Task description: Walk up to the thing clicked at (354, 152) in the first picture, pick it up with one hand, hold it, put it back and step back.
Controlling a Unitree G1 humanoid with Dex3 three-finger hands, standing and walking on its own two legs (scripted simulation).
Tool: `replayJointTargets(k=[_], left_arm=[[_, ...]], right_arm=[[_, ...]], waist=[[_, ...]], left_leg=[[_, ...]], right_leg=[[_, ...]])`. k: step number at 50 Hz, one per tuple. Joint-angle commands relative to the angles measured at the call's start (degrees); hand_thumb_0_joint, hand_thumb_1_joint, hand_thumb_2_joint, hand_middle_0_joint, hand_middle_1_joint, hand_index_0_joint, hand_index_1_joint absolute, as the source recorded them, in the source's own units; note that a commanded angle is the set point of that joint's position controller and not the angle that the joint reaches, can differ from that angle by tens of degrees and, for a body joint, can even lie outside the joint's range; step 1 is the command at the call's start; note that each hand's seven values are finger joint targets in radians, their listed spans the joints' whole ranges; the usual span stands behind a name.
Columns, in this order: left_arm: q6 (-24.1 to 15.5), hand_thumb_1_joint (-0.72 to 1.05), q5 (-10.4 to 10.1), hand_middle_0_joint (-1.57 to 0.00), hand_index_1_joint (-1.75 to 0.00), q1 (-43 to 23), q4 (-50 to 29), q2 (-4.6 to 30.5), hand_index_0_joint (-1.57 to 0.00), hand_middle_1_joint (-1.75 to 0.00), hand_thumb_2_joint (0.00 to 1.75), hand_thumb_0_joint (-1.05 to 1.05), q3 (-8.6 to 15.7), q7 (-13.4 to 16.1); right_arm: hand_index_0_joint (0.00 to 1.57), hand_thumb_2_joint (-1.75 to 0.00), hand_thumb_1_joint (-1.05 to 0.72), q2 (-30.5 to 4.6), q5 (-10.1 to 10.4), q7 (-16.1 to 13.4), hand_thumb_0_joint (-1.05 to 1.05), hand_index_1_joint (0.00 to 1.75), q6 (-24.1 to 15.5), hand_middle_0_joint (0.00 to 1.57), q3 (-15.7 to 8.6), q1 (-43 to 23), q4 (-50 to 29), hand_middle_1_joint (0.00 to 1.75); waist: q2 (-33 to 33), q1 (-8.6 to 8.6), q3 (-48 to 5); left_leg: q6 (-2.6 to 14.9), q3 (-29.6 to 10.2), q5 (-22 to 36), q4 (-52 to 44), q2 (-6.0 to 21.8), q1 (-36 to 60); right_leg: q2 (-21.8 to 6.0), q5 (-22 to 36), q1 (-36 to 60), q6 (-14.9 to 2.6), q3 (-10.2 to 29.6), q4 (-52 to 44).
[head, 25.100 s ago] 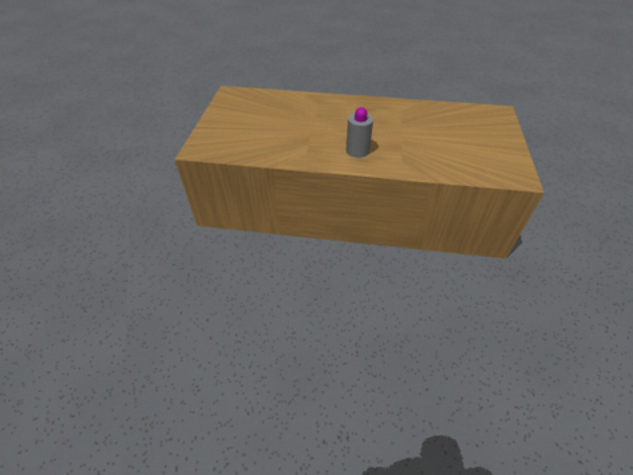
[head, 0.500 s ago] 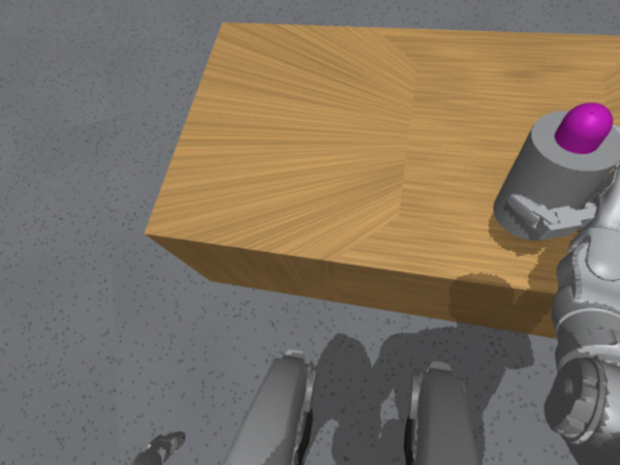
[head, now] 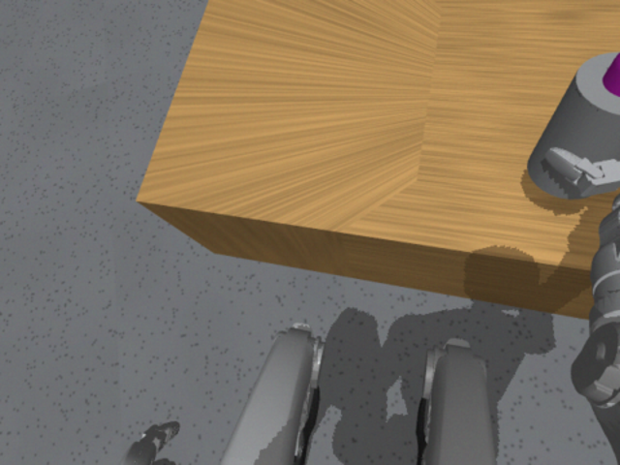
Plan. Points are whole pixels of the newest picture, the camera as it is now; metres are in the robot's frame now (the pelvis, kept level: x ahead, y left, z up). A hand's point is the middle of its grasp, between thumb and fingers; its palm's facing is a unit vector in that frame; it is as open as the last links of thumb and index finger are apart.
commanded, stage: lower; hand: right
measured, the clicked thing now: (601, 119) +0.53 -0.25 +0.01
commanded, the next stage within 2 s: loosen in 0.80 s
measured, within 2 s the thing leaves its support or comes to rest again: rests again in 1.90 s
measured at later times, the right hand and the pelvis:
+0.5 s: hand (579, 158) +0.53 -0.26 -0.08, palm faces +0.34 +0.94 -0.03, open 12.2 cm; pelvis -0.01 +0.00 -0.06, yaw +1 degrees
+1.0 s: hand (581, 159) +0.53 -0.27 -0.09, palm faces +0.33 +0.94 -0.02, open 12.2 cm; pelvis -0.02 +0.00 -0.11, yaw +1 degrees
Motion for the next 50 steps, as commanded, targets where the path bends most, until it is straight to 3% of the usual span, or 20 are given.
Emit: replayJointTargets(k=[1,6,10,15,16,19,20,22,26,27,29,34,36,37,39,41,42,43,45,50], left_arm=[[-0.3,0.90,0.2,-0.19,-0.30,10.1,-2.2,11.6,-0.20,-0.31,0.91,0.00,4.3,0.9],[0.2,0.89,0.0,-0.20,-0.31,10.1,-1.8,11.9,-0.19,-0.30,0.92,0.00,4.4,0.9],[0.1,0.89,0.2,-0.20,-0.30,10.1,-1.2,11.7,-0.19,-0.30,0.92,0.00,4.2,0.6],[0.4,0.90,0.5,-0.20,-0.30,10.5,-2.2,12.6,-0.19,-0.30,0.91,0.00,3.9,0.3],[0.4,0.90,0.6,-0.19,-0.30,10.3,-2.5,11.9,-0.19,-0.30,0.91,0.00,3.3,0.1],[0.6,0.90,0.7,-0.19,-0.30,10.9,-2.2,12.7,-0.19,-0.30,0.92,0.00,3.7,0.0],[0.8,0.89,0.7,-0.19,-0.30,11.1,-2.1,13.2,-0.19,-0.30,0.92,0.00,4.1,0.0],[0.9,0.90,0.8,-0.19,-0.31,11.0,-1.9,13.0,-0.19,-0.30,0.92,0.00,4.1,-0.1],[1.6,0.89,0.9,-0.19,-0.30,11.4,-1.5,13.7,-0.19,-0.30,0.91,0.00,4.3,0.2],[1.6,0.90,0.8,-0.19,-0.30,11.5,-1.4,13.7,-0.19,-0.30,0.91,0.00,4.5,0.3],[1.8,0.90,0.7,-0.19,-0.30,11.6,-1.1,13.5,-0.19,-0.30,0.91,0.00,4.2,0.4],[1.9,0.91,0.3,-0.19,-0.30,11.0,-1.1,14.0,-0.19,-0.30,0.90,0.00,4.2,0.7],[1.9,0.90,0.4,-0.19,-0.30,11.8,-1.0,14.0,-0.19,-0.30,0.90,0.00,4.2,0.7],[1.9,0.91,0.3,-0.19,-0.30,11.5,-1.5,14.1,-0.19,-0.30,0.90,0.00,4.0,0.7],[2.0,0.90,0.2,-0.19,-0.30,11.7,-1.7,14.1,-0.19,-0.30,0.90,0.00,3.8,0.6],[2.1,0.91,0.1,-0.20,-0.30,11.6,-1.4,13.8,-0.19,-0.30,0.90,0.00,3.7,0.7],[2.0,0.91,-0.1,-0.20,-0.30,11.6,-1.4,14.0,-0.19,-0.30,0.90,0.00,3.6,0.7],[2.2,0.90,-0.1,-0.20,-0.30,11.6,-1.2,14.2,-0.19,-0.30,0.90,0.00,3.5,0.8],[2.4,0.90,-0.1,-0.20,-0.30,11.9,-1.3,14.0,-0.19,-0.29,0.90,0.00,3.4,0.7],[2.9,0.95,-0.2,-0.20,-0.29,12.0,-1.8,14.3,-0.21,-0.31,0.87,0.00,3.5,0.8]], right_arm=[[1.32,-1.31,-0.03,-17.9,1.4,0.1,0.00,1.45,-6.2,1.27,-1.5,-28.5,-19.3,1.45],[1.32,-1.31,-0.04,-18.3,1.2,-0.3,0.00,1.45,-5.3,1.27,-1.5,-29.9,-19.9,1.45],[1.36,-1.35,-0.04,-14.9,1.0,0.0,0.00,1.50,-5.0,1.30,-0.3,-26.7,-14.3,1.50],[1.38,-1.38,-0.07,-20.5,0.2,0.5,0.00,1.52,-6.0,1.32,-2.6,-28.9,-15.9,1.52],[1.38,-1.37,-0.08,-19.4,0.4,0.9,0.00,1.51,-6.1,1.32,-1.9,-29.6,-15.8,1.51],[1.37,-1.38,-0.08,-20.9,0.9,0.7,0.00,1.51,-6.3,1.32,-3.8,-30.1,-17.2,1.51],[1.37,-1.37,-0.07,-24.3,0.9,0.5,0.00,1.51,-6.8,1.32,-5.2,-33.1,-22.5,1.51],[1.37,-1.37,-0.09,-20.8,0.7,0.7,0.00,1.51,-6.2,1.31,-3.0,-32.3,-20.1,1.51],[1.39,-1.39,-0.11,-25.4,-0.3,0.3,0.00,1.52,-5.9,1.33,-4.6,-35.8,-23.8,1.52],[1.39,-1.40,-0.09,-22.1,-0.3,0.7,0.00,1.53,-5.3,1.34,-2.5,-34.1,-20.8,1.53],[1.39,-1.39,-0.09,-23.8,0.0,0.6,0.00,1.53,-4.9,1.34,-4.0,-35.4,-22.2,1.53],[1.40,-1.41,-0.06,-22.2,0.0,1.6,0.00,1.55,-3.3,1.34,-2.7,-34.1,-17.8,1.55],[1.41,-1.42,-0.05,-24.7,-0.3,1.6,0.00,1.56,-3.2,1.35,-3.9,-34.8,-18.8,1.56],[1.40,-1.41,-0.05,-22.8,-0.3,1.9,0.00,1.56,-2.5,1.34,-2.8,-32.0,-15.2,1.56],[1.40,-1.41,-0.04,-26.2,-0.1,2.0,0.00,1.55,-2.5,1.34,-5.1,-33.1,-17.0,1.55],[1.41,-1.41,-0.08,-24.0,0.2,2.7,0.00,1.55,-2.0,1.35,-4.1,-32.9,-15.5,1.55],[1.38,-1.39,-0.06,-23.4,0.6,3.1,0.00,1.53,-1.8,1.32,-4.0,-32.8,-15.2,1.53],[1.37,-1.37,-0.04,-26.4,0.3,3.0,0.00,1.52,-2.1,1.31,-5.2,-34.0,-17.2,1.52],[1.38,-1.36,-0.03,-25.3,-0.1,3.4,0.00,1.51,-1.5,1.32,-5.1,-31.5,-14.6,1.51],[1.21,-0.97,0.19,-25.7,-0.4,3.7,0.00,1.15,-0.6,1.17,-4.6,-34.2,-17.6,1.15]], waist=[[-13.5,-0.42,-43.3],[-14.5,-0.28,-41.1],[-12.5,0.93,-36.4],[-14.5,-0.53,-41.7],[-15.8,-0.06,-41.7],[-15.1,-0.44,-43.4],[-17.6,-1.02,-45.4],[-17.1,-0.13,-44.8],[-18.9,-0.52,-46.7],[-17.5,0.57,-45.8],[-17.8,0.22,-45.0],[-16.1,0.75,-41.6],[-15.3,0.58,-42.1],[-14.1,0.79,-41.6],[-13.6,-0.18,-42.8],[-12.0,1.18,-40.7],[-11.9,1.04,-39.9],[-13.8,0.36,-39.9],[-12.5,0.71,-38.7],[-14.0,0.83,-39.8]], left_leg=[[3.83,2.9,20.2,-10.7,0.0,17.9],[4.24,3.2,18.2,-9.4,0.0,14.2],[4.36,3.7,16.9,-6.9,0.1,9.7],[4.36,3.4,17.1,-3.9,0.1,8.8],[4.37,3.5,17.5,-3.0,0.2,8.3],[4.12,3.6,19.2,-1.3,0.0,7.8],[4.35,3.4,19.1,-0.4,0.2,7.7],[4.31,3.8,17.7,0.2,0.1,6.0],[4.40,3.5,16.7,1.6,0.2,5.5],[4.24,3.7,16.5,1.5,0.1,5.0],[4.30,3.8,16.2,2.4,0.3,4.7],[4.46,4.0,12.4,3.7,0.3,1.5],[4.22,3.8,13.4,3.9,0.3,2.6],[4.07,3.8,13.8,4.0,0.2,3.5],[3.94,3.5,14.6,4.6,0.2,4.6],[3.76,3.7,14.4,4.7,0.1,3.8],[3.96,4.0,13.8,5.5,0.2,2.5],[4.18,3.9,14.0,6.0,0.2,2.1],[4.09,4.5,13.6,6.5,0.1,1.0],[4.22,4.6,12.2,6.8,0.2,0.1]], right_leg=[[0.6,18.7,33.8,-4.27,-3.6,-8.7],[0.6,17.5,32.8,-4.14,-3.5,-8.2],[0.7,15.8,28.0,-4.18,-3.1,-5.9],[0.8,16.9,27.4,-4.19,-3.3,-3.0],[0.8,17.7,27.0,-4.01,-3.2,-2.4],[0.5,19.9,27.3,-4.07,-3.2,-0.1],[0.6,20.2,27.7,-3.88,-3.3,0.0],[0.6,18.9,27.3,-3.79,-3.1,0.6],[0.7,17.2,26.9,-3.73,-3.7,1.7],[0.6,16.7,26.4,-3.86,-3.5,2.4],[0.8,15.7,24.3,-3.74,-3.7,2.9],[1.0,10.6,19.4,-3.87,-4.0,3.9],[0.9,10.7,17.7,-4.14,-4.5,5.4],[1.0,10.9,16.6,-4.25,-4.4,5.7],[1.0,11.5,14.6,-4.43,-4.7,6.7],[0.9,10.7,12.9,-4.66,-4.6,7.4],[1.0,10.5,12.5,-4.58,-4.5,7.2],[1.0,10.8,12.8,-4.44,-4.5,7.1],[0.9,10.7,12.7,-4.50,-4.4,7.6],[1.0,9.1,13.6,-4.36,-4.7,7.4]])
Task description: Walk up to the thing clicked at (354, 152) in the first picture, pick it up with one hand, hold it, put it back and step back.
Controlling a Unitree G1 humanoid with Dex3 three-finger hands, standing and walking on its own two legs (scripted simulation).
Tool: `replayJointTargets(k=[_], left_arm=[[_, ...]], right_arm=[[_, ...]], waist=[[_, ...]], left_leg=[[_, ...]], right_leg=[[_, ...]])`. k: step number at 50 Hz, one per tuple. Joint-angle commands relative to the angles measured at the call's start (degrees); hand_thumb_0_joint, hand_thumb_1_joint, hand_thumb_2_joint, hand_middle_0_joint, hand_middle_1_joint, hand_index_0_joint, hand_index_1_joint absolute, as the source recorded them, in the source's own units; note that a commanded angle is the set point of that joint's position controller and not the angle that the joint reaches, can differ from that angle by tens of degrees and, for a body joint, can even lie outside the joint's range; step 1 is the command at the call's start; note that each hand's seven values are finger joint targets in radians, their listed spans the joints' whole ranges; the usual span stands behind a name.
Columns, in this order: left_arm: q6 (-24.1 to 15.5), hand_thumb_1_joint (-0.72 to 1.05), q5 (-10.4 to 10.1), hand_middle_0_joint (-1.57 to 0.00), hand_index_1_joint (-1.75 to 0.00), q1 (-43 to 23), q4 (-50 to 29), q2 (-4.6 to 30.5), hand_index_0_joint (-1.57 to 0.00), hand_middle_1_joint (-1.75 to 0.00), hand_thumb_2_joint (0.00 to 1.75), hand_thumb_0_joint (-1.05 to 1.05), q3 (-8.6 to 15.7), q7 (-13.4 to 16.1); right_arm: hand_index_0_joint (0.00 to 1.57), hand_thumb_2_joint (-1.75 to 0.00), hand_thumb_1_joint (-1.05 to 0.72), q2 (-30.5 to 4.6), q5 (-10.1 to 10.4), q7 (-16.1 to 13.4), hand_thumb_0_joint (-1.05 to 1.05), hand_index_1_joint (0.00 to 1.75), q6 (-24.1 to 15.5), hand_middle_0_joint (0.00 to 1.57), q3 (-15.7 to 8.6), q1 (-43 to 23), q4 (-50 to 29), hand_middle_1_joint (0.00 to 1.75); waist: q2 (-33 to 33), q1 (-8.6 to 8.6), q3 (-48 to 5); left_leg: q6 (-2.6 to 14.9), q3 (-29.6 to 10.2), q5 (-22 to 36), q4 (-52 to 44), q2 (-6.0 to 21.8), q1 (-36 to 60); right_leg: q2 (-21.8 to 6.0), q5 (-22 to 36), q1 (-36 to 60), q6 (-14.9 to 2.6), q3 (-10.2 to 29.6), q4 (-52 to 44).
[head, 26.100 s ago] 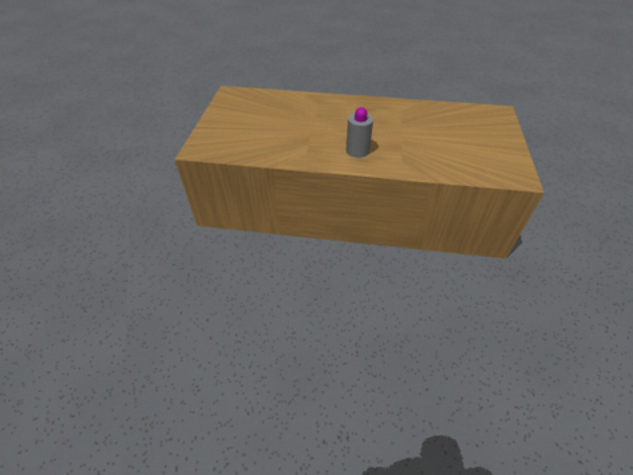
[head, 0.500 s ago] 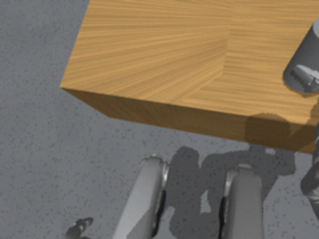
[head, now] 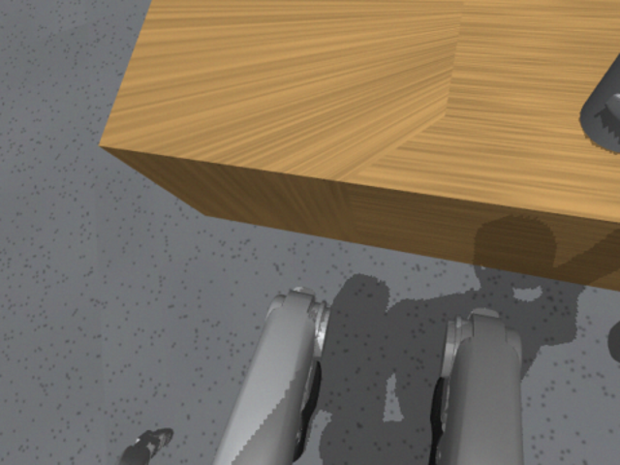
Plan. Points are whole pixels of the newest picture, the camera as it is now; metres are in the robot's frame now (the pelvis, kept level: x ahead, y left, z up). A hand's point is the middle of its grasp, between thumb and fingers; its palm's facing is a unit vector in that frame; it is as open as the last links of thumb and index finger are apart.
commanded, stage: loosen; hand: right
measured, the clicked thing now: out of the picture +0.56 -0.28 +0.03
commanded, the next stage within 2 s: open in 0.06 s
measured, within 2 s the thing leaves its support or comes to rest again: rests again in 0.90 s
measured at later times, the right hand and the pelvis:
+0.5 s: hand out of the picture +0.55 -0.29 +0.02, palm faces +0.34 +0.94 -0.02, open 13.1 cm; pelvis +0.00 +0.00 +0.00, yaw +0 degrees
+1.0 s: hand out of the picture +0.54 -0.36 +0.13, palm faces +0.43 +0.90 -0.06, open 17.0 cm; pelvis +0.00 +0.00 +0.05, yaw +0 degrees
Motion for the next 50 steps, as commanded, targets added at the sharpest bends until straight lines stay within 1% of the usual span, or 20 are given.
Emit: replayJointTargets(k=[1,4,6,9,12,13,15,18,21,24,29,30,32,38,41,42,43,47,49,50], left_arm=[[0.2,0.95,0.1,-0.20,-0.29,11.9,-1.4,12.1,-0.21,-0.31,0.87,0.00,4.2,0.8],[0.2,0.95,0.0,-0.20,-0.29,11.7,-1.6,13.0,-0.21,-0.31,0.87,0.00,4.7,1.1],[0.3,0.94,0.0,-0.20,-0.29,11.5,-1.7,13.0,-0.21,-0.30,0.88,0.00,4.5,1.2],[0.1,0.94,-0.1,-0.20,-0.29,11.3,-1.7,13.2,-0.21,-0.31,0.88,0.00,4.5,1.4],[0.1,0.92,-0.4,-0.19,-0.30,11.7,-1.9,13.4,-0.20,-0.30,0.90,0.00,4.5,1.4],[0.0,0.92,-0.5,-0.19,-0.30,11.7,-2.1,13.6,-0.20,-0.30,0.90,0.00,4.6,1.4],[0.0,0.92,-0.4,-0.19,-0.30,12.1,-1.9,13.4,-0.20,-0.30,0.90,0.00,4.6,1.4],[0.1,0.91,-0.5,-0.20,-0.30,12.1,-1.7,13.6,-0.20,-0.30,0.90,0.00,4.7,1.4],[0.3,0.91,-0.5,-0.20,-0.30,11.4,-1.8,12.7,-0.20,-0.31,0.90,0.00,4.1,1.2],[0.4,0.90,-0.5,-0.20,-0.31,11.0,-2.7,12.2,-0.20,-0.31,0.90,0.00,3.7,1.1],[0.8,0.91,-0.3,-0.20,-0.30,11.8,-2.9,12.3,-0.20,-0.30,0.89,0.00,3.7,1.0],[0.8,0.91,-0.5,-0.20,-0.30,11.5,-3.1,13.8,-0.20,-0.30,0.89,0.00,4.3,1.2],[0.9,0.91,-0.5,-0.20,-0.30,11.7,-2.9,13.1,-0.20,-0.30,0.89,0.00,3.6,1.2],[1.8,0.89,-1.3,-0.20,-0.30,11.1,-4.7,13.9,-0.19,-0.29,0.90,0.00,4.6,2.0],[1.8,0.89,-1.9,-0.20,-0.30,10.9,-4.5,13.9,-0.19,-0.29,0.90,0.00,4.7,2.5],[1.8,0.89,-2.1,-0.20,-0.30,11.8,-4.1,14.5,-0.19,-0.29,0.90,0.00,5.2,2.8],[1.8,0.89,-2.5,-0.20,-0.30,11.0,-4.4,13.7,-0.19,-0.29,0.90,0.00,4.0,2.9],[0.8,0.89,-3.3,-0.20,-0.30,10.4,-3.0,12.9,-0.20,-0.30,0.90,0.00,3.6,3.1],[0.1,0.89,-3.8,-0.21,-0.30,10.2,-3.5,13.4,-0.20,-0.30,0.89,0.00,3.5,3.1],[-0.2,0.89,-3.9,-0.21,-0.31,10.1,-3.2,13.3,-0.20,-0.30,0.89,0.00,3.4,2.9]], right_arm=[[1.19,-0.89,0.21,-18.3,0.6,-0.6,0.00,1.10,-4.3,1.15,-0.3,-27.3,-16.5,1.10],[1.14,-0.72,0.24,-17.7,0.4,-0.5,0.00,0.99,-3.4,1.12,0.8,-27.2,-15.2,0.99],[1.08,-0.62,0.32,-18.8,0.3,-0.6,0.00,0.90,-3.1,1.06,0.5,-27.3,-16.2,0.90],[0.99,-0.51,0.37,-16.5,1.0,-0.2,0.00,0.76,-2.4,0.98,1.9,-27.2,-15.7,0.76],[0.77,-0.44,0.45,-17.9,1.5,0.0,0.00,0.64,-2.2,0.75,0.8,-25.4,-16.3,0.64],[0.73,-0.40,0.45,-16.6,1.7,0.2,0.00,0.60,-1.9,0.71,1.4,-24.5,-15.2,0.60],[0.73,-0.39,0.41,-15.9,1.9,0.4,0.00,0.59,-1.6,0.72,1.8,-24.1,-14.3,0.59],[0.66,-0.35,0.41,-17.8,2.1,0.1,0.00,0.53,-1.8,0.65,0.3,-24.9,-17.5,0.52],[0.59,-0.31,0.35,-14.8,1.8,-0.1,0.00,0.46,-1.4,0.59,2.0,-24.4,-15.3,0.46],[0.51,-0.27,0.36,-15.5,1.3,-0.5,0.00,0.40,-1.6,0.52,2.2,-23.8,-16.3,0.40],[0.35,-0.29,0.28,-14.9,1.3,-0.8,0.00,0.34,-0.6,0.35,2.0,-22.3,-13.1,0.34],[0.33,-0.27,0.29,-16.1,1.3,-0.8,0.00,0.31,-0.4,0.33,0.9,-20.8,-11.4,0.31],[0.30,-0.24,0.28,-20.1,1.1,-0.8,0.00,0.28,-1.0,0.30,-0.3,-25.7,-17.9,0.28],[0.11,-0.06,0.40,-28.1,0.7,-0.4,0.00,0.08,1.0,0.12,-3.8,-27.0,-22.2,0.08],[0.08,-0.03,0.48,-30.3,0.8,0.4,0.00,0.05,2.8,0.08,-4.9,-26.4,-22.2,0.05],[0.08,-0.02,0.50,-34.0,0.5,0.5,0.00,0.05,3.0,0.08,-6.4,-28.1,-24.6,0.05],[0.07,-0.02,0.50,-33.5,0.4,1.1,0.00,0.04,4.0,0.08,-6.5,-24.5,-19.0,0.04],[0.07,-0.02,0.52,-29.5,1.7,4.8,0.00,0.04,5.3,0.08,-4.5,-18.3,-12.1,0.04],[0.07,-0.02,0.50,-30.2,2.0,6.9,0.00,0.04,5.5,0.08,-4.4,-17.2,-11.3,0.04],[0.07,-0.03,0.49,-26.9,2.4,8.2,0.00,0.04,6.1,0.07,-2.9,-13.5,-6.5,0.04]], waist=[[-15.5,0.03,-42.4],[-15.1,0.79,-41.8],[-14.7,0.23,-42.4],[-15.4,0.58,-41.0],[-14.3,0.28,-42.0],[-12.9,0.29,-42.4],[-12.5,0.82,-41.3],[-13.6,-0.24,-41.4],[-14.2,0.36,-37.2],[-14.0,-0.22,-38.1],[-12.3,0.53,-38.1],[-11.4,0.44,-38.1],[-14.1,-0.38,-39.8],[-16.4,-2.10,-48.8],[-16.0,-2.11,-47.3],[-16.9,-2.56,-48.0],[-15.2,-2.19,-45.1],[-11.3,-0.16,-35.5],[-10.7,-0.13,-35.0],[-10.2,0.70,-31.1]], left_leg=[[5.09,4.9,15.7,-14.0,0.8,19.6],[4.99,5.0,13.5,-14.4,0.7,19.4],[4.97,4.8,12.8,-14.7,0.6,19.8],[5.07,5.0,12.3,-14.5,0.6,18.3],[4.94,5.3,15.4,-14.0,0.7,20.3],[4.87,5.4,15.8,-14.1,0.6,20.2],[4.72,5.3,17.2,-14.2,0.6,20.2],[4.83,5.2,18.1,-13.8,0.7,20.5],[5.22,5.7,14.8,-13.5,0.6,16.8],[5.17,5.5,13.7,-14.0,0.7,17.9],[4.87,5.7,16.0,-13.8,0.6,19.1],[4.88,6.0,15.4,-13.6,0.7,19.0],[4.95,5.7,15.3,-13.4,0.7,18.8],[4.75,4.5,15.8,-17.3,0.6,26.8],[4.67,4.3,14.5,-19.8,0.5,28.1],[4.68,4.0,14.3,-21.1,0.4,29.3],[4.55,4.3,13.2,-22.1,0.4,28.6],[4.34,4.7,12.3,-25.4,0.2,27.6],[4.41,4.7,12.5,-26.5,0.3,28.0],[4.47,5.2,12.6,-26.7,0.4,26.7]], right_leg=[[-0.6,11.5,32.2,-5.23,-6.5,-12.3],[-0.6,8.6,30.5,-5.31,-6.5,-12.2],[-0.6,8.0,30.0,-5.42,-6.8,-11.9],[-0.6,7.5,30.0,-5.33,-6.5,-12.1],[-0.6,10.9,30.4,-5.38,-6.2,-11.7],[-0.6,11.6,30.7,-5.44,-6.1,-11.4],[-0.8,12.8,30.3,-5.53,-6.2,-10.6],[-0.7,13.8,30.6,-5.51,-6.1,-10.9],[-0.7,10.9,29.8,-5.35,-6.0,-12.0],[-0.6,9.2,28.8,-5.53,-6.3,-12.0],[-0.7,11.4,28.7,-5.52,-6.1,-11.4],[-0.6,10.9,28.2,-5.55,-5.7,-11.7],[-0.6,11.2,29.6,-5.43,-5.9,-11.8],[-0.9,11.8,35.7,-5.39,-6.7,-15.0],[-0.9,10.6,36.5,-5.35,-6.6,-17.7],[-1.0,10.4,37.8,-5.34,-6.7,-18.7],[-1.0,9.5,37.6,-5.37,-6.5,-19.8],[-1.0,7.9,34.7,-6.20,-6.0,-21.9],[-1.1,8.2,36.0,-6.39,-5.7,-22.9],[-1.1,8.5,36.0,-6.38,-5.2,-23.6]])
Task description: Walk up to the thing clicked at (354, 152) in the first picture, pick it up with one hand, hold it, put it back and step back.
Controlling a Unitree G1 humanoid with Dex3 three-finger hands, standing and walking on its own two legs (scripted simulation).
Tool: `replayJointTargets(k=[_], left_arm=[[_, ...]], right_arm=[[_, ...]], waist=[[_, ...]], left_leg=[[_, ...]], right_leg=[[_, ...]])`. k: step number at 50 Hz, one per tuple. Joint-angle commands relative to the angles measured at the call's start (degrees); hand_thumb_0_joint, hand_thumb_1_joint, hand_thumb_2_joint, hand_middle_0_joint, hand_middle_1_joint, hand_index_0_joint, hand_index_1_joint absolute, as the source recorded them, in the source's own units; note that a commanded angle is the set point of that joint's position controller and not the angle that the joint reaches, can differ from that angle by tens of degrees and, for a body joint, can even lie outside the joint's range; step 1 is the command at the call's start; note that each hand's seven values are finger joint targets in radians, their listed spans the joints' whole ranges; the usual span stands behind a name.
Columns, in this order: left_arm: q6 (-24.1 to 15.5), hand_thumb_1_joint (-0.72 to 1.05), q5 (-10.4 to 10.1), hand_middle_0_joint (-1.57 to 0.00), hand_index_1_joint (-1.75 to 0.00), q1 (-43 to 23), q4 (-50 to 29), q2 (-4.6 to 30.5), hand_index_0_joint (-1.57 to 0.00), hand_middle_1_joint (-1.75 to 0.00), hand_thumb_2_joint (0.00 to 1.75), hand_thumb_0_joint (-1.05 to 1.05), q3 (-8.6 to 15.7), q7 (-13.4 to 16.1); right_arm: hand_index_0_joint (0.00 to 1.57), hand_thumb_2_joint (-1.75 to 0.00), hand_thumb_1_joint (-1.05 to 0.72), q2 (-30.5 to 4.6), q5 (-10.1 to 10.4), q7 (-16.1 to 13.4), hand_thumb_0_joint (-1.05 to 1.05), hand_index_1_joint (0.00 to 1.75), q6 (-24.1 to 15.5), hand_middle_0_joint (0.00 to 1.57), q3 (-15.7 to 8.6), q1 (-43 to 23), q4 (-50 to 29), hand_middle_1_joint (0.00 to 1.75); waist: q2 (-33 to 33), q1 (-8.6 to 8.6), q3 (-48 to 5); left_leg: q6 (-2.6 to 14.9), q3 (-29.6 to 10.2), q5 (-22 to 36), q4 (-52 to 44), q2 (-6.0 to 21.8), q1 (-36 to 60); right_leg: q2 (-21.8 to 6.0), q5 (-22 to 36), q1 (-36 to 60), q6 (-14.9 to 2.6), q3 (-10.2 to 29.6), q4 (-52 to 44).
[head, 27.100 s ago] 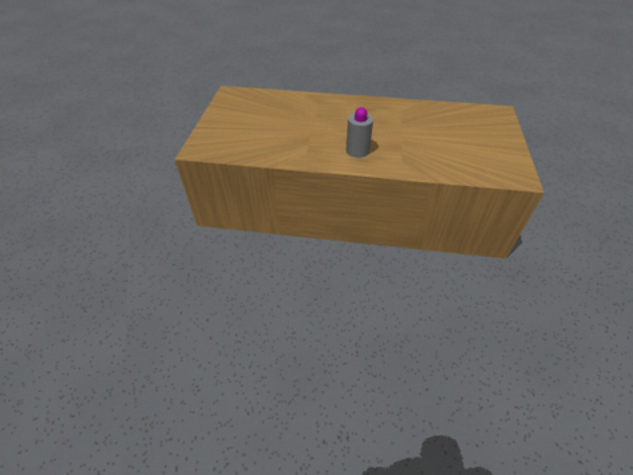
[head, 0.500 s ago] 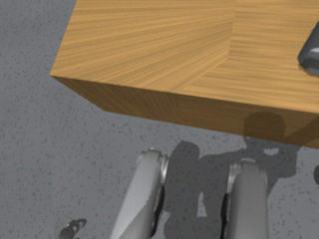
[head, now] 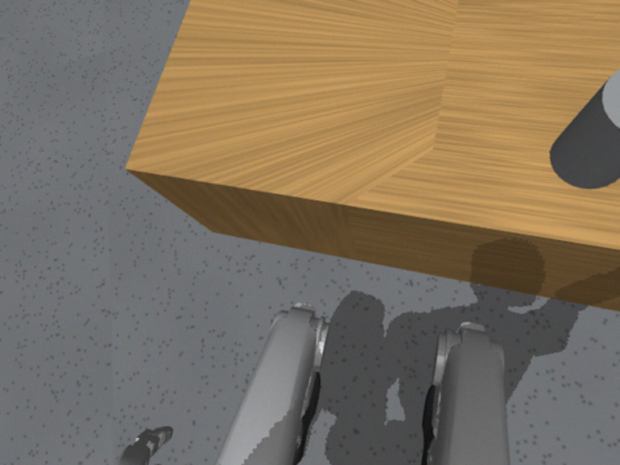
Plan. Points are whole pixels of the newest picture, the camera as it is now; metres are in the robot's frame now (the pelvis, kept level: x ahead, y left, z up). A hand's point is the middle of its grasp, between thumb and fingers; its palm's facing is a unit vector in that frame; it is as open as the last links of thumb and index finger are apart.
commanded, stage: rise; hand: right
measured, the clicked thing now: out of the picture +0.54 -0.28 -0.02
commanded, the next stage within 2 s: home in 0.10 s
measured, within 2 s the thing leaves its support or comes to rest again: neither
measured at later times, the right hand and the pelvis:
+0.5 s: hand out of the picture +0.46 -0.43 +0.16, palm faces +0.50 +0.77 -0.40, open 16.9 cm; pelvis +0.03 -0.02 +0.16, yaw -3 degrees
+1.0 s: hand out of the picture +0.28 -0.26 +0.18, palm faces +0.28 +0.90 -0.32, open 17.5 cm; pelvis +0.07 -0.01 +0.25, yaw -6 degrees
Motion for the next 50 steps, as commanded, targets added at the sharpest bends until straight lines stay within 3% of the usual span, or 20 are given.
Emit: replayJointTargets(k=[1,2,3,4,5,6,7,9,11,16,19,23,27,28,31,34,37,43,46,50], left_arm=[[-1.9,0.89,-0.4,-0.21,-0.31,10.0,-1.6,13.1,-0.21,-0.31,0.89,0.00,4.5,0.8],[-2.2,0.88,-0.6,-0.21,-0.30,9.6,-2.1,13.1,-0.21,-0.30,0.89,0.00,4.3,0.6],[-0.4,0.86,-0.4,-0.21,-0.31,10.5,-2.9,12.2,-0.21,-0.30,0.90,0.00,3.9,-0.3],[0.5,0.86,-0.8,-0.21,-0.31,10.3,-3.9,12.2,-0.20,-0.31,0.91,0.00,4.0,-1.0],[0.8,0.87,-0.9,-0.21,-0.31,10.6,-4.5,11.6,-0.21,-0.31,0.91,0.00,3.8,-1.5],[1.3,0.87,-0.9,-0.21,-0.31,11.2,-5.7,13.4,-0.20,-0.30,0.91,0.00,4.6,-1.6],[1.7,0.86,-1.2,-0.21,-0.31,10.0,-7.1,12.1,-0.20,-0.30,0.92,0.00,3.3,-1.9],[2.4,0.87,-1.5,-0.20,-0.31,11.9,-7.1,14.3,-0.20,-0.31,0.91,0.00,5.6,-2.2],[2.6,0.90,-1.1,-0.20,-0.30,12.0,-6.1,12.4,-0.20,-0.29,0.90,0.00,5.2,-2.3],[2.4,0.90,-1.0,-0.20,-0.30,11.6,-4.5,12.0,-0.20,-0.29,0.90,0.00,5.0,-1.0],[2.2,0.90,-1.2,-0.20,-0.30,11.6,-3.6,11.1,-0.20,-0.29,0.90,0.00,4.6,-0.5],[2.0,0.90,-1.8,-0.20,-0.29,11.5,-5.8,11.0,-0.20,-0.29,0.90,0.00,5.5,-0.2],[1.3,0.90,-3.3,-0.20,-0.29,10.7,-7.4,9.9,-0.20,-0.29,0.90,0.00,5.8,0.4],[1.1,0.90,-3.7,-0.20,-0.29,10.5,-8.0,9.5,-0.20,-0.29,0.90,0.00,5.8,0.7],[0.8,0.90,-4.4,-0.20,-0.30,9.8,-8.5,9.0,-0.20,-0.29,0.90,0.00,6.0,1.7],[0.1,0.90,-4.8,-0.20,-0.30,9.1,-7.8,7.1,-0.20,-0.29,0.90,0.00,5.2,3.6],[-1.1,0.90,-4.2,-0.20,-0.29,7.4,-8.0,6.0,-0.20,-0.29,0.90,0.00,4.5,5.4],[-4.2,0.90,-3.8,-0.20,-0.30,4.4,-9.5,4.4,-0.20,-0.29,0.90,0.00,4.7,6.7],[-5.0,0.90,-4.0,-0.20,-0.30,2.5,-10.5,4.0,-0.20,-0.29,0.90,0.00,5.0,6.6],[-6.5,0.90,-4.1,-0.20,-0.30,0.1,-13.2,3.4,-0.20,-0.29,0.90,0.00,5.5,6.7]], right_arm=[[0.07,-0.03,0.45,-12.3,1.8,4.6,0.00,0.04,-2.8,0.08,2.8,-12.1,-4.1,0.04],[0.06,-0.08,0.42,-11.2,2.5,5.4,0.00,0.05,-2.7,0.05,3.2,-10.4,-3.7,0.05],[0.06,-0.08,0.47,-22.0,-6.5,2.0,0.00,0.06,1.6,0.05,1.9,-6.4,3.0,0.06],[0.06,-0.07,0.49,-18.3,-5.7,-0.9,0.00,0.06,2.8,0.05,3.5,-10.7,-2.7,0.06],[0.06,-0.07,0.49,-16.6,-5.7,-1.9,0.00,0.06,3.1,0.05,6.3,-15.5,-8.9,0.06],[0.06,-0.07,0.51,-23.4,-6.5,-3.1,0.00,0.06,3.3,0.05,2.7,-19.3,-15.3,0.06],[0.06,-0.07,0.52,-24.6,-7.1,-3.7,0.00,0.06,3.7,0.04,3.5,-19.5,-18.0,0.06],[0.06,-0.08,0.48,-31.4,-8.5,-6.4,0.00,0.06,4.7,0.05,-0.5,-14.4,-20.7,0.06],[0.06,-0.09,0.49,-25.4,-9.0,-8.0,0.00,0.06,5.2,0.06,3.5,-13.9,-18.6,0.06],[0.06,-0.11,0.46,-22.7,-9.4,-12.5,0.00,0.07,6.1,0.06,4.8,-11.0,-15.0,0.07],[0.07,-0.13,0.43,-13.4,-8.3,-13.2,0.00,0.07,7.5,0.07,8.0,-0.4,-4.7,0.07],[0.07,-0.13,0.43,-6.1,-6.3,-13.4,0.00,0.07,9.0,0.07,11.5,8.8,-6.7,0.07],[0.06,-0.11,0.46,3.1,-3.5,-13.8,0.00,0.07,11.0,0.06,17.3,15.6,-15.3,0.07],[0.06,-0.10,0.47,3.7,-2.8,-14.2,0.00,0.07,11.5,0.06,17.3,22.7,-17.5,0.07],[0.05,-0.06,0.54,0.6,-1.6,-15.8,0.00,0.06,11.9,0.05,16.4,25.9,-35.4,0.06],[0.05,-0.04,0.58,6.9,-0.5,-18.0,0.00,0.05,12.8,0.05,19.1,32.2,-36.9,0.05],[0.05,-0.06,0.55,7.9,-0.2,-19.6,0.00,0.05,12.3,0.05,19.4,34.8,-40.5,0.05],[0.05,-0.03,0.59,23.1,0.9,-19.2,0.00,0.05,14.0,0.05,28.1,51.6,-40.4,0.05],[0.05,-0.04,0.58,25.9,1.6,-18.8,0.00,0.05,15.0,0.05,31.7,54.9,-46.4,0.05],[0.05,-0.05,0.56,29.5,2.1,-18.2,0.00,0.05,17.0,0.05,34.7,70.3,-53.3,0.05]], waist=[[-8.3,1.77,-28.0],[-8.2,1.40,-27.5],[-9.3,-3.23,-28.7],[-10.5,-1.05,-29.2],[-11.9,-1.25,-32.5],[-15.5,-2.79,-39.3],[-17.4,-4.19,-42.9],[-19.1,-5.37,-47.5],[-17.7,-3.54,-43.0],[-17.5,-4.03,-35.7],[-12.1,-3.05,-24.2],[-9.5,-3.45,-21.3],[-8.7,-3.94,-21.1],[-7.3,-5.19,-21.7],[-12.0,-7.88,-28.0],[-10.8,-6.64,-20.1],[-12.6,-8.01,-15.6],[-8.5,-7.83,-8.1],[-4.8,-8.05,-5.9],[1.0,-9.54,-5.7]], left_leg=[[4.43,4.7,10.6,-17.4,0.3,17.1],[4.55,4.7,11.0,-17.4,0.4,17.0],[4.83,3.8,11.6,-20.1,-0.2,19.8],[4.80,4.1,12.9,-20.4,0.0,19.7],[4.82,3.9,14.5,-21.3,0.0,20.9],[4.85,3.8,16.9,-21.8,0.3,24.5],[4.69,3.6,18.5,-23.0,0.3,27.1],[4.33,3.5,22.1,-25.5,0.5,33.0],[4.14,3.3,21.4,-28.5,0.4,33.4],[4.27,3.3,18.5,-35.8,0.5,37.1],[4.30,4.3,18.6,-39.5,0.4,38.2],[4.42,4.5,20.9,-45.3,0.1,44.6],[4.71,4.5,21.8,-50.1,0.0,50.5],[4.58,4.7,23.9,-51.3,0.0,53.7],[4.83,4.3,29.2,-54.2,0.3,62.1],[4.67,4.1,28.2,-57.5,0.7,63.8],[4.82,3.5,25.1,-60.6,1.1,66.4],[4.72,4.1,25.8,-63.7,1.5,69.8],[4.39,4.5,25.5,-65.3,1.5,72.2],[3.41,4.6,27.6,-67.0,1.6,76.1]], right_leg=[[0.0,7.5,27.7,-5.47,-4.5,-15.3],[-0.1,7.7,27.8,-5.65,-4.2,-15.6],[0.1,9.5,32.0,-5.32,-5.3,-18.9],[-0.1,10.8,34.7,-5.16,-4.8,-19.6],[-0.3,12.6,38.3,-5.16,-4.6,-20.6],[-0.1,16.0,43.8,-4.65,-4.2,-22.1],[-0.2,18.8,48.9,-4.34,-4.3,-23.3],[-0.5,24.1,55.2,-3.93,-4.4,-25.2],[-0.6,22.6,55.5,-4.09,-4.8,-26.9],[-0.4,17.6,60.2,-3.68,-4.8,-35.2],[-0.3,17.3,59.3,-3.62,-4.2,-39.5],[-0.5,19.4,63.3,-4.00,-4.5,-44.8],[-0.4,20.5,69.6,-3.60,-4.2,-51.2],[-0.2,22.8,70.8,-3.72,-4.5,-52.2],[0.4,30.2,79.1,-3.01,-5.7,-55.6],[0.1,27.7,80.8,-2.91,-5.5,-59.3],[0.3,23.0,81.9,-2.84,-6.1,-63.3],[0.6,24.3,84.3,-2.44,-6.6,-67.2],[0.7,23.8,84.3,-2.83,-7.4,-68.2],[1.6,26.0,83.9,-3.64,-9.1,-67.6]])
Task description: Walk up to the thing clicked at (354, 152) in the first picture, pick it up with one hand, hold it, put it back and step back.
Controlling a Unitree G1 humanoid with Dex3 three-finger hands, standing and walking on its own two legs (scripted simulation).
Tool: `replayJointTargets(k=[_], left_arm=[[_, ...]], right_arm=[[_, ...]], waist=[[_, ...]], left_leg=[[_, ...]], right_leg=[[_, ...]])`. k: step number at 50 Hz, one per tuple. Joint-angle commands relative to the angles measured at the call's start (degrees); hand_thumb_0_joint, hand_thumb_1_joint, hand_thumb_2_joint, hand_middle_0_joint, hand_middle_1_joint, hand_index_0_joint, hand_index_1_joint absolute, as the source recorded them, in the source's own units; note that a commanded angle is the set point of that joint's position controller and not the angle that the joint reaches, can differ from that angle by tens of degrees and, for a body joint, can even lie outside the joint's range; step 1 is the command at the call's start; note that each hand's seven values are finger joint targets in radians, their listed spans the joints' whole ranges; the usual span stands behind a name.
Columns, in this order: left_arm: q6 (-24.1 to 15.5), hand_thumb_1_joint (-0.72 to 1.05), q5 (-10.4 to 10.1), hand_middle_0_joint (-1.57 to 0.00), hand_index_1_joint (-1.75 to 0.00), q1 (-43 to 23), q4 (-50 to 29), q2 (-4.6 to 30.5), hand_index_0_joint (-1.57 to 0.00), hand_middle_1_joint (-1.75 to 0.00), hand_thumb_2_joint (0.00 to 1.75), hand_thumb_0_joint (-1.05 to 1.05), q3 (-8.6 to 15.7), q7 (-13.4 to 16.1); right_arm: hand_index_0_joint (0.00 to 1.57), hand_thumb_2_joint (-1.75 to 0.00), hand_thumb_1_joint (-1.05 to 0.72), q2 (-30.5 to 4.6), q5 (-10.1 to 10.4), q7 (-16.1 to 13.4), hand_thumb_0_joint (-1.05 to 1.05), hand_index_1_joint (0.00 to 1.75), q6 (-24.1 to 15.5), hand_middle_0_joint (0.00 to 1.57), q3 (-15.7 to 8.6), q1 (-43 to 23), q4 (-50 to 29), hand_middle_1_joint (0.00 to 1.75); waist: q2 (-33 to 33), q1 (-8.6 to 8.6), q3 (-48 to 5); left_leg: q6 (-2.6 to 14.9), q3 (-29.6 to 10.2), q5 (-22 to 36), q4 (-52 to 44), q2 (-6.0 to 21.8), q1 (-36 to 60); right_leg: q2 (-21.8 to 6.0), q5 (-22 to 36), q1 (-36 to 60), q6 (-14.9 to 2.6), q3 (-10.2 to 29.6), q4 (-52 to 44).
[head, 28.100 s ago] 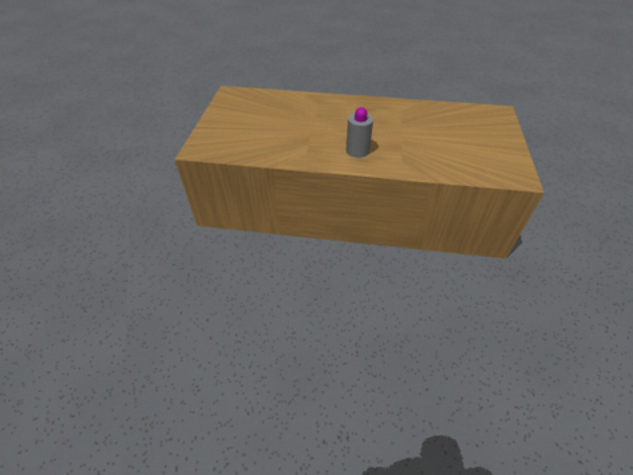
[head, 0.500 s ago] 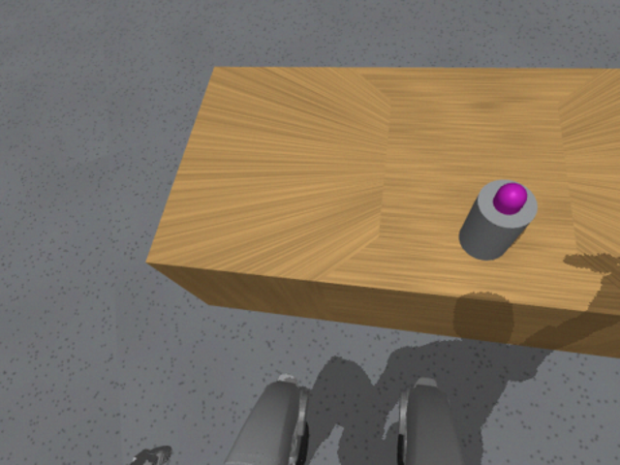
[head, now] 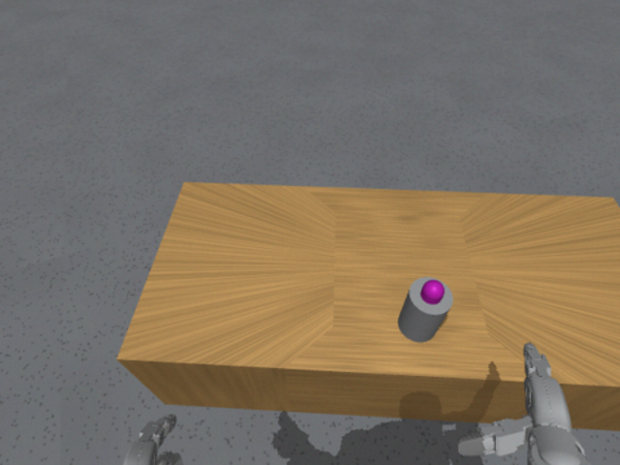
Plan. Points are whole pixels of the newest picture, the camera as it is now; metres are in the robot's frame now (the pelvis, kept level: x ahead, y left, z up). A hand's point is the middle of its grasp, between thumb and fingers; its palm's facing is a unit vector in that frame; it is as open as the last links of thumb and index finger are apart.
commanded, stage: home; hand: right
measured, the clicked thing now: (425, 306) +0.49 -0.22 -0.28
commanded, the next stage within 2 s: none
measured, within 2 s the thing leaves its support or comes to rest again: neither
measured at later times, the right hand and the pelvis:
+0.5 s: hand (460, 464) +0.16 -0.16 -0.06, palm faces +0.16 +0.95 -0.27, open 17.4 cm; pelvis -0.01 +0.03 +0.00, yaw -1 degrees
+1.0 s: hand out of the picture +0.16 -0.17 -0.06, palm faces +0.15 +0.95 -0.27, open 17.6 cm; pelvis -0.01 +0.01 -0.01, yaw +0 degrees
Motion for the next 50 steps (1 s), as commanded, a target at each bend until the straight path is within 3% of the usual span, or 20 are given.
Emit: replayJointTargets(k=[1,3,6,11,12,13,16,19,21,23,25,29,32,34,36,39,41,43,45,50], left_arm=[[-3.7,0.90,0.1,-0.20,-0.30,-3.5,-9.2,7.0,-0.20,-0.29,0.90,0.00,3.3,1.0],[-4.3,0.90,-0.1,-0.20,-0.30,-3.8,-10.4,7.2,-0.20,-0.29,0.90,0.00,3.6,1.3],[-5.0,0.90,0.1,-0.20,-0.30,-4.0,-10.4,6.8,-0.20,-0.29,0.90,0.00,3.4,2.1],[-6.6,0.90,0.6,-0.20,-0.30,-3.9,-11.6,6.6,-0.20,-0.30,0.90,0.00,3.2,3.5],[-7.0,0.90,0.8,-0.20,-0.30,-4.2,-11.9,6.4,-0.20,-0.30,0.90,0.00,3.0,3.7],[-7.3,0.90,1.0,-0.20,-0.30,-3.5,-11.6,6.4,-0.20,-0.30,0.90,0.00,3.1,3.7],[-8.4,0.90,1.2,-0.20,-0.30,-3.8,-12.4,6.8,-0.20,-0.30,0.90,0.00,3.2,3.9],[-9.1,0.90,1.5,-0.20,-0.30,-3.6,-12.7,6.9,-0.20,-0.30,0.90,0.00,3.3,3.6],[-9.5,0.90,1.5,-0.20,-0.30,-3.7,-12.7,7.0,-0.20,-0.30,0.90,0.00,3.3,3.3],[-9.6,0.90,1.5,-0.20,-0.30,-4.3,-13.3,6.4,-0.20,-0.30,0.90,0.00,2.9,2.9],[-9.8,0.90,1.4,-0.20,-0.30,-4.4,-13.6,6.6,-0.20,-0.30,0.90,0.00,3.0,2.8],[-9.9,0.90,1.3,-0.20,-0.30,-3.8,-13.5,7.4,-0.20,-0.30,0.90,0.00,3.6,3.0],[-10.4,0.90,1.4,-0.20,-0.30,-3.3,-13.6,7.3,-0.20,-0.30,0.90,0.00,3.8,3.4],[-10.5,0.90,1.5,-0.20,-0.30,-3.2,-13.7,7.4,-0.20,-0.30,0.90,0.00,3.8,3.7],[-10.9,0.90,1.5,-0.20,-0.30,-2.9,-13.4,7.4,-0.20,-0.30,0.90,0.00,3.8,3.8],[-11.4,0.90,1.7,-0.20,-0.30,-3.0,-13.3,7.4,-0.20,-0.30,0.90,0.00,4.0,3.9],[-11.6,0.90,1.6,-0.20,-0.30,-3.3,-12.9,7.1,-0.20,-0.30,0.90,0.00,3.6,3.8],[-11.9,0.90,1.7,-0.20,-0.30,-2.7,-12.5,7.3,-0.20,-0.30,0.90,0.00,3.8,3.9],[-11.9,0.90,1.8,-0.20,-0.30,-3.4,-12.8,7.0,-0.20,-0.30,0.90,0.00,3.6,3.9],[-12.4,0.90,1.9,-0.20,-0.30,-3.3,-12.6,7.1,-0.20,-0.30,0.90,0.00,3.7,4.0]], right_arm=[[0.06,-0.07,0.52,-3.8,-0.1,0.0,0.00,0.06,-1.3,0.06,2.1,4.6,-20.4,0.06],[0.06,-0.07,0.53,-3.5,-0.2,0.0,0.00,0.06,0.0,0.06,2.1,11.7,-22.7,0.06],[0.06,-0.07,0.53,-4.4,-0.3,0.0,0.00,0.06,1.0,0.06,1.5,10.3,-27.5,0.06],[0.05,-0.04,0.57,-4.5,-0.7,-0.4,0.00,0.05,1.9,0.05,0.1,9.3,-32.8,0.05],[0.05,-0.05,0.56,-4.5,-0.8,-0.4,0.00,0.05,2.1,0.05,0.5,9.6,-33.3,0.05],[0.05,-0.05,0.57,-2.1,-0.9,-0.3,0.00,0.05,2.6,0.05,2.0,11.5,-30.3,0.05],[0.05,-0.06,0.55,-2.2,-1.0,-0.6,0.00,0.05,3.1,0.05,2.1,11.5,-33.1,0.05],[0.05,-0.06,0.55,-0.2,-1.3,-0.5,0.00,0.05,4.2,0.05,4.2,16.4,-30.5,0.05],[0.05,-0.05,0.56,-0.9,-1.4,-0.8,0.00,0.05,4.6,0.05,3.2,17.7,-29.8,0.05],[0.05,-0.05,0.56,0.4,-1.4,-0.5,0.00,0.05,4.3,0.05,4.8,16.5,-31.7,0.05],[0.05,-0.05,0.56,-1.3,-1.5,-0.7,0.00,0.05,4.5,0.05,2.5,18.3,-30.7,0.05],[0.05,-0.04,0.58,-2.9,-1.6,-0.8,0.00,0.05,4.6,0.05,1.2,16.6,-32.0,0.05],[0.05,-0.03,0.59,-1.7,-1.7,-0.8,0.00,0.05,4.6,0.05,2.3,15.8,-32.9,0.05],[0.05,-0.03,0.58,-2.6,-1.7,-1.0,0.00,0.05,4.7,0.05,2.0,14.8,-34.6,0.05],[0.05,-0.03,0.59,-0.8,-1.7,-0.9,0.00,0.05,5.0,0.05,3.5,16.7,-32.7,0.05],[0.05,-0.02,0.61,-1.6,-1.8,-1.2,0.00,0.04,5.0,0.05,2.8,15.9,-35.6,0.04],[0.05,-0.03,0.60,-0.9,-1.9,-1.2,0.00,0.04,5.4,0.05,3.7,16.5,-34.6,0.04],[0.04,-0.01,0.61,-1.0,-1.9,-1.4,0.00,0.04,5.8,0.04,2.8,18.5,-31.5,0.04],[0.05,-0.02,0.61,-1.0,-1.9,-1.2,0.00,0.04,5.5,0.05,3.3,15.8,-34.6,0.04],[0.05,-0.03,0.59,-1.7,-1.9,-1.3,0.00,0.04,5.7,0.05,2.4,17.3,-35.6,0.04]], waist=[[2.7,-1.21,-9.3],[3.7,-0.87,-8.6],[4.8,0.29,-7.1],[0.8,0.39,-6.7],[0.7,0.49,-5.9],[1.7,0.91,-4.7],[-0.1,-0.10,-5.6],[2.0,-0.21,-5.1],[2.1,-0.93,-3.8],[2.7,-1.20,-3.5],[3.9,-1.91,-3.8],[3.5,-1.66,-5.7],[3.9,-0.84,-7.0],[1.8,-0.73,-5.6],[3.1,-0.71,-5.6],[1.8,-1.23,-6.2],[1.5,-1.18,-4.7],[3.2,-1.20,-3.4],[1.4,-0.94,-3.4],[0.7,-1.36,-5.4]], left_leg=[[2.26,5.1,15.1,-7.6,-1.9,5.1],[1.66,4.6,17.1,-8.1,-1.7,5.6],[0.90,3.4,17.2,-8.6,-1.1,5.4],[1.32,2.3,13.1,-8.4,-0.6,3.5],[1.24,1.9,12.7,-8.7,-0.4,3.2],[1.32,2.1,11.5,-8.7,-0.5,2.5],[1.83,2.4,10.1,-8.3,-0.5,2.3],[1.77,3.3,11.2,-7.8,-0.8,2.3],[1.89,3.8,9.9,-7.8,-1.0,1.9],[1.91,3.6,8.4,-8.1,-0.9,1.3],[1.75,3.7,8.4,-8.2,-1.0,1.8],[1.60,3.3,10.5,-7.2,-1.0,2.2],[1.70,3.3,9.9,-6.8,-1.2,2.1],[2.03,3.1,7.5,-7.1,-1.3,0.9],[2.03,3.3,7.0,-7.0,-1.4,0.8],[2.20,3.8,6.3,-6.8,-1.6,1.0],[2.19,3.7,6.1,-6.7,-1.7,0.3],[2.17,4.2,5.1,-6.7,-2.0,-0.1],[2.21,3.9,3.8,-7.2,-1.8,-0.4],[2.20,4.1,6.9,-5.9,-1.9,0.8]], right_leg=[[1.7,14.6,11.7,-2.18,-3.4,-8.8],[2.2,15.9,11.9,-2.38,-4.2,-8.2],[2.6,14.1,10.5,-2.79,-4.7,-7.0],[3.0,10.3,10.6,-2.56,-4.9,-6.8],[3.1,9.8,10.3,-2.53,-4.8,-6.7],[3.0,8.9,9.6,-2.61,-4.7,-6.9],[3.0,8.3,10.7,-2.18,-4.5,-7.2],[2.9,9.5,9.8,-2.33,-4.3,-6.9],[3.0,8.7,8.9,-2.21,-4.3,-7.2],[3.1,7.7,8.3,-2.21,-4.4,-7.1],[3.1,8.0,7.6,-2.24,-4.5,-6.7],[3.0,9.4,7.9,-2.34,-4.4,-5.9],[2.8,8.7,8.5,-2.45,-4.2,-5.8],[2.8,6.5,8.2,-2.26,-4.4,-6.3],[2.7,6.2,8.0,-2.32,-4.3,-6.3],[2.6,5.9,8.3,-2.08,-4.0,-6.5],[2.6,5.8,7.9,-2.07,-4.2,-6.5],[2.4,5.1,6.8,-2.18,-3.9,-6.8],[2.6,3.7,6.8,-2.06,-4.1,-6.9],[2.5,6.7,7.7,-1.89,-3.9,-6.5]])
